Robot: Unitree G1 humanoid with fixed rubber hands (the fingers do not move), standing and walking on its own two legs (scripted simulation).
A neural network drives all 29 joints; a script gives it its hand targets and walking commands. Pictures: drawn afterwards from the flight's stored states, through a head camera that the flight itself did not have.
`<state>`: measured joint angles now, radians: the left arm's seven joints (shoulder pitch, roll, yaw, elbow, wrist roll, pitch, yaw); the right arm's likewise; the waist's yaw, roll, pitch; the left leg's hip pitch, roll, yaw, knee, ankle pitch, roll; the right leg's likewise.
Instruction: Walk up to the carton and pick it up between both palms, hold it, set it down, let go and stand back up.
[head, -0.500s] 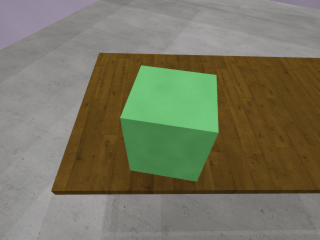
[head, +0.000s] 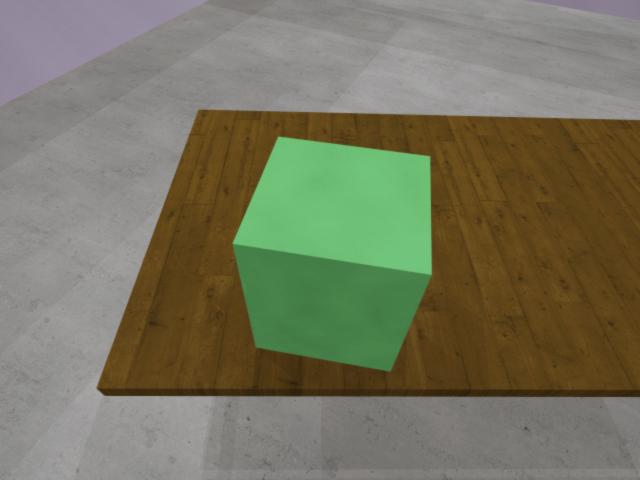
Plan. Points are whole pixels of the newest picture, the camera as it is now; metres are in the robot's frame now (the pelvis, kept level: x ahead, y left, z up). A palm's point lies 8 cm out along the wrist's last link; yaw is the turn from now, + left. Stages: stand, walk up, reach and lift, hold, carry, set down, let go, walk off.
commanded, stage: stand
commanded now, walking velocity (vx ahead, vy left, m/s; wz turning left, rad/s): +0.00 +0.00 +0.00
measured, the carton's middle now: (336, 258) +0.40 -0.01 +0.03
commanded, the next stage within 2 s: none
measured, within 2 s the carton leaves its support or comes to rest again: neither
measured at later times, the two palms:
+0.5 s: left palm out of the picture +0.00 +0.27 -0.14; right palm out of the picture +0.02 -0.28 -0.12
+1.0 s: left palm out of the picture +0.00 +0.28 -0.14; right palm out of the picture +0.01 -0.27 -0.12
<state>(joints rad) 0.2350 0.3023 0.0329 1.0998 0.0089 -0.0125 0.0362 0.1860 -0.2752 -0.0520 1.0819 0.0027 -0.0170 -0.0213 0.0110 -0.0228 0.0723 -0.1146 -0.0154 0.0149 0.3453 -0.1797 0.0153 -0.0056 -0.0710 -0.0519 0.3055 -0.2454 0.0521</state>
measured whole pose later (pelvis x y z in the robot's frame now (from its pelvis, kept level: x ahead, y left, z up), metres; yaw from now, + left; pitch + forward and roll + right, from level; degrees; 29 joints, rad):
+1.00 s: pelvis -0.01 +0.00 +0.00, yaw -1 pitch -4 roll +0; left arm 0.25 0.29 0.03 1.10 0.01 -0.01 0.02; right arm 0.21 -0.27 -0.05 1.10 0.00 -0.02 -0.02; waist 0.01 -0.03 0.08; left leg -0.12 -0.01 0.03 0.34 -0.16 0.02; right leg -0.01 -0.07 -0.04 0.30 -0.22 0.06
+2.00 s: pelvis +0.00 +0.00 +0.00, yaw -1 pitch -3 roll +0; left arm 0.23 0.30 0.03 1.10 0.01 -0.01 0.03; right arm 0.20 -0.27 -0.05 1.10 0.00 -0.02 -0.02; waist 0.01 -0.03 0.08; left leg -0.11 0.00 0.03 0.33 -0.17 0.01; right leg 0.00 -0.07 -0.05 0.29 -0.23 0.05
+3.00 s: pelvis +0.00 +0.00 +0.00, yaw -1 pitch -3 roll +0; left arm 0.24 0.30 0.03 1.10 0.01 -0.02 0.02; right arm 0.19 -0.28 -0.05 1.10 0.00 -0.02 -0.02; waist 0.01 -0.02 0.08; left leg -0.10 0.01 0.04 0.33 -0.17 0.00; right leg 0.00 -0.07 -0.05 0.29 -0.23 0.05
